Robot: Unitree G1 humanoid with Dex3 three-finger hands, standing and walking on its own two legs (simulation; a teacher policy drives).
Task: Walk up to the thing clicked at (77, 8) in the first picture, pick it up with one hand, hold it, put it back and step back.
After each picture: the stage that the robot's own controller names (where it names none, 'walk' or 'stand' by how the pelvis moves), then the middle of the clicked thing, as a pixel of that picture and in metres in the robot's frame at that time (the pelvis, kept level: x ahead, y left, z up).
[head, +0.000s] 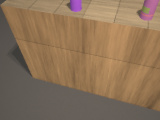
stand; out of the picture +0.87 +0.07 +0.07
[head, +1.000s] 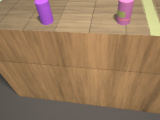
walk; (44, 11) +0.74 +0.24 +0.08
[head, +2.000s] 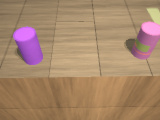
stand; (29, 46) +0.42 +0.21 +0.11
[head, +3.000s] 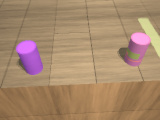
stand; (30, 58) +0.43 +0.22 +0.07
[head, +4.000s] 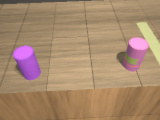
stand; (28, 63) +0.41 +0.22 +0.06
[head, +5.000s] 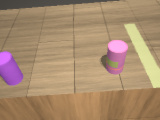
stand; (8, 69) +0.40 +0.30 +0.07
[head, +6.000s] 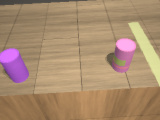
stand; (15, 66) +0.40 +0.27 +0.06
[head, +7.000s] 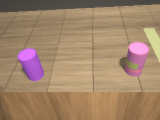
rise first; (31, 65) +0.41 +0.26 +0.07
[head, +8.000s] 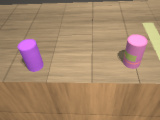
go down; (31, 55) +0.45 +0.25 +0.08
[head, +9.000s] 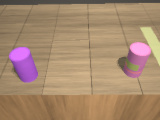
go down; (24, 65) +0.40 +0.24 +0.08
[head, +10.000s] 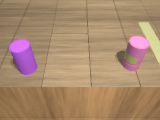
close in; (24, 57) +0.42 +0.24 +0.09
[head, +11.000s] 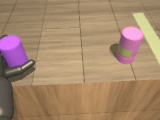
close; (15, 55) +0.41 +0.25 +0.11
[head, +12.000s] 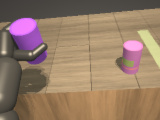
lift; (30, 42) +0.34 +0.17 +0.26
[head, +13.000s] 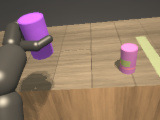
lift; (37, 37) +0.34 +0.16 +0.29
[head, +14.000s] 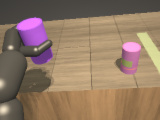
hold; (36, 41) +0.35 +0.16 +0.26
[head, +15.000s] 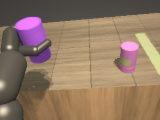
hold; (35, 41) +0.34 +0.16 +0.27
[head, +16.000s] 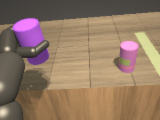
crouch; (32, 42) +0.34 +0.17 +0.26
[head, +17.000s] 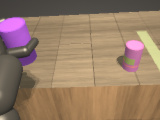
crouch; (19, 42) +0.33 +0.21 +0.25
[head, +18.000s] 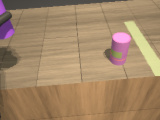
lower; out of the picture +0.45 +0.26 +0.27
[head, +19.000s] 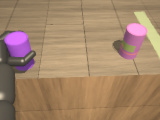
lower; (20, 51) +0.42 +0.23 +0.11
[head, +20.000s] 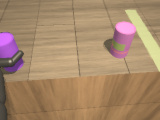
lower; (8, 52) +0.42 +0.25 +0.11
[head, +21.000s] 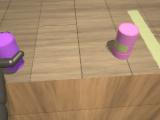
lower; (8, 53) +0.42 +0.26 +0.11
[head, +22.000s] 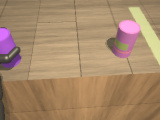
lower; (5, 48) +0.43 +0.26 +0.11
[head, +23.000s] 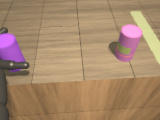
withdraw; (10, 53) +0.42 +0.26 +0.11
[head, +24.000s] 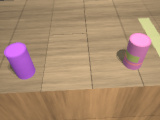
sink last; (21, 61) +0.40 +0.24 +0.10
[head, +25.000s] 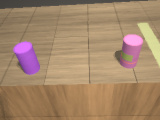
stand; (27, 58) +0.43 +0.27 +0.08
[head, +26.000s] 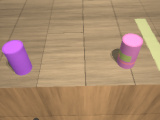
stand; (18, 58) +0.41 +0.26 +0.08
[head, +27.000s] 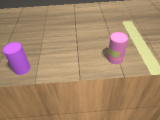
stand; (17, 59) +0.45 +0.27 +0.07
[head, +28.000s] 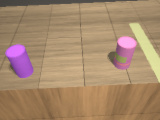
stand; (20, 61) +0.43 +0.26 +0.06
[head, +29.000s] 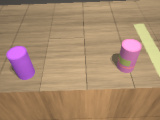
stand; (21, 63) +0.41 +0.26 +0.06
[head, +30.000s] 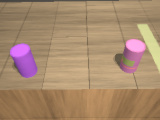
stand; (24, 61) +0.41 +0.26 +0.06
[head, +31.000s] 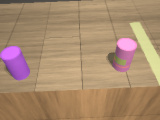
stand; (16, 63) +0.41 +0.27 +0.06
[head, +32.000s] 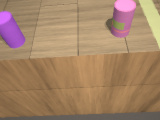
walk; (9, 30) +0.49 +0.29 +0.10
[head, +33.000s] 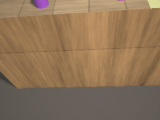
walk; out of the picture +0.77 +0.23 +0.09
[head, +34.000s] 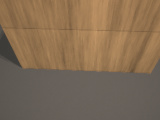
walk; out of the picture +1.06 +0.24 +0.08
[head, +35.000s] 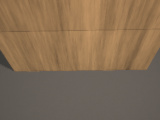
walk; out of the picture +1.00 +0.25 +0.08
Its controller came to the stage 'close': yes
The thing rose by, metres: 0.28
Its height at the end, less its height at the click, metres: +0.00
